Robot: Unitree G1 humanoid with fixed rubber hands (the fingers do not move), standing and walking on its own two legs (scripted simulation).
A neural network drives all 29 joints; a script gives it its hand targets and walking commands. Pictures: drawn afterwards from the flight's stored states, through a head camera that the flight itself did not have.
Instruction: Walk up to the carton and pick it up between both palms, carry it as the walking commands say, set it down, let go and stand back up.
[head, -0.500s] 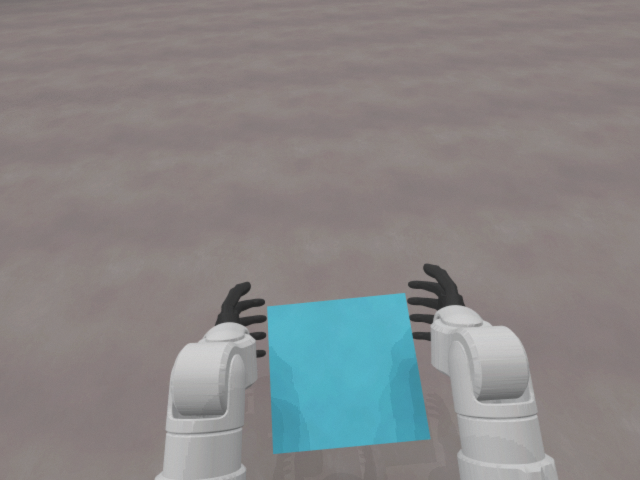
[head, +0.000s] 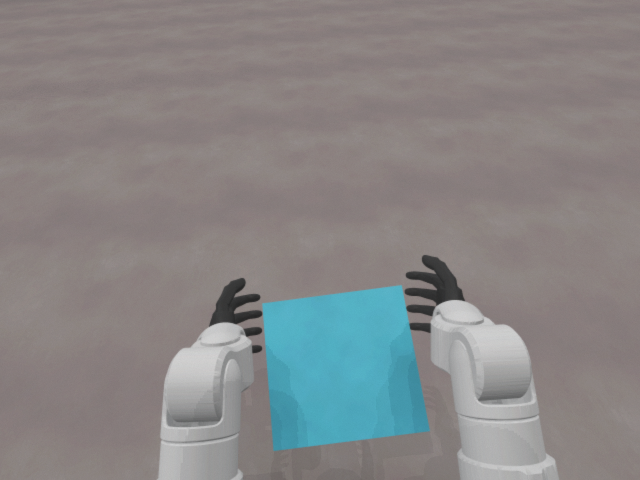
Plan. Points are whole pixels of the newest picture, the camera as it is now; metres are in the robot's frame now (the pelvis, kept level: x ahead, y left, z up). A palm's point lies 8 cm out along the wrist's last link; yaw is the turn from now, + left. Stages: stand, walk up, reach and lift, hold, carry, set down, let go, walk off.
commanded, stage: carry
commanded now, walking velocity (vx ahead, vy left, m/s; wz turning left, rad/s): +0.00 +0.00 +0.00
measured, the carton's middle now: (340, 363) +0.30 +0.00 -0.02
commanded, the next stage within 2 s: none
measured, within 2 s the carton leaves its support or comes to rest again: neither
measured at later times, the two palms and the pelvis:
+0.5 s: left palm (212, 325) +0.30 +0.15 +0.08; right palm (425, 302) +0.30 -0.10 +0.10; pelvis +0.02 +0.02 +0.00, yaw -1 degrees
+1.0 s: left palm (201, 322) +0.31 +0.17 +0.07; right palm (404, 301) +0.32 -0.08 +0.08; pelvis +0.03 +0.04 -0.01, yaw +0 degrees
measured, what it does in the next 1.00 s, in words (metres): shifts its weight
